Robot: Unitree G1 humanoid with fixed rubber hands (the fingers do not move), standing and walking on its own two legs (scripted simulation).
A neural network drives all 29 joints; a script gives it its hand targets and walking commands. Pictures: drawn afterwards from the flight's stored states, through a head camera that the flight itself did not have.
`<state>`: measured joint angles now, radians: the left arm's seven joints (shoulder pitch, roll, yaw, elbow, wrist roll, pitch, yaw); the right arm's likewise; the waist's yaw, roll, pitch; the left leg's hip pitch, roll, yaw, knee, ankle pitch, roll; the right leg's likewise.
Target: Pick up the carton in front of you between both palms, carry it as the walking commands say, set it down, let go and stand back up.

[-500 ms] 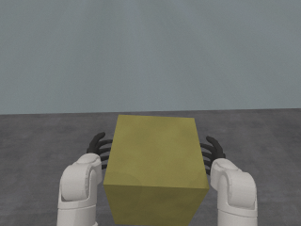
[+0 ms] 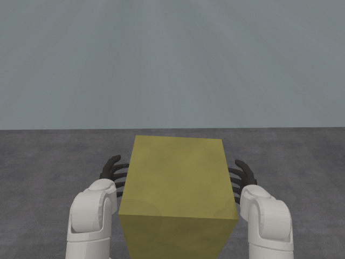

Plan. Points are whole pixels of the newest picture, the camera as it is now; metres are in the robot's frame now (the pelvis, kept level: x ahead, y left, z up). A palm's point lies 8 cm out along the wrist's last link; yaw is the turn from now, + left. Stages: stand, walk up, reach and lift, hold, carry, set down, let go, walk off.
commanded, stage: carry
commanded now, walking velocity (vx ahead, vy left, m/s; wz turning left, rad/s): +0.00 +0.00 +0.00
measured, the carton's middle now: (175, 200) +0.29 +0.00 +0.00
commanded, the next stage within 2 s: hold in 1.04 s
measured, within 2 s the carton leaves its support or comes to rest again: neither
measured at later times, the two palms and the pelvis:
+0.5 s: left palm (105, 206) +0.24 +0.16 +0.05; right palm (241, 210) +0.24 -0.14 +0.05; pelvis -0.04 +0.01 +0.00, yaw +0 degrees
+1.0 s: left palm (102, 205) +0.25 +0.16 +0.04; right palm (237, 209) +0.25 -0.13 +0.04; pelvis -0.04 +0.01 +0.00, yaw +0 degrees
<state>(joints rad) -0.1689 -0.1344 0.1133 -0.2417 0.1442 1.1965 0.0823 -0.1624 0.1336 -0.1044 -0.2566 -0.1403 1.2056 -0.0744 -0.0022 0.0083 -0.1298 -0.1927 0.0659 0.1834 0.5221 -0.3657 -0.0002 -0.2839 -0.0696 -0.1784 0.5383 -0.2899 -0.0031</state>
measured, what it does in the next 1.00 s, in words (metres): stands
